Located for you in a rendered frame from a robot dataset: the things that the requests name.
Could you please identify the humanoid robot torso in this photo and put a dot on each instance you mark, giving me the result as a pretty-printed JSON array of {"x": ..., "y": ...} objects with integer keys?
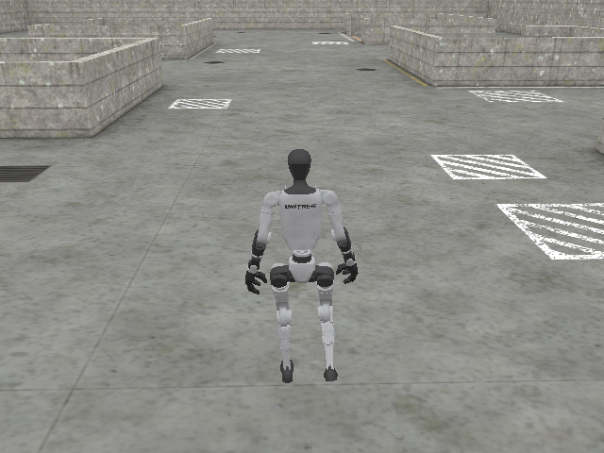
[{"x": 301, "y": 223}]

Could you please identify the robot left upper arm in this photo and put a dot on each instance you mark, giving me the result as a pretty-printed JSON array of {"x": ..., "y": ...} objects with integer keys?
[{"x": 266, "y": 216}]

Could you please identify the right robot hand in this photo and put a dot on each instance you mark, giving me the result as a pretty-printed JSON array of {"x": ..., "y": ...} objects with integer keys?
[{"x": 353, "y": 270}]

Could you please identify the left robot hand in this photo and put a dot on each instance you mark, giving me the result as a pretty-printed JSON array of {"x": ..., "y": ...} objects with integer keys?
[{"x": 250, "y": 278}]

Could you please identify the robot left forearm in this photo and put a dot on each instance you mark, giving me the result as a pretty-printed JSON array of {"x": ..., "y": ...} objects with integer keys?
[{"x": 256, "y": 255}]

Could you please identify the right robot shin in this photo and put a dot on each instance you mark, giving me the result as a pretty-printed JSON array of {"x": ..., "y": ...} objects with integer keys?
[{"x": 328, "y": 338}]

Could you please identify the robot right forearm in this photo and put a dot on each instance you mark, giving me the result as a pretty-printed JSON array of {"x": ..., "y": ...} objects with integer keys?
[{"x": 346, "y": 250}]

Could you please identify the robot right upper arm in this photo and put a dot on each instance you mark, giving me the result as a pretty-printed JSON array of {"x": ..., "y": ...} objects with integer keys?
[{"x": 330, "y": 199}]

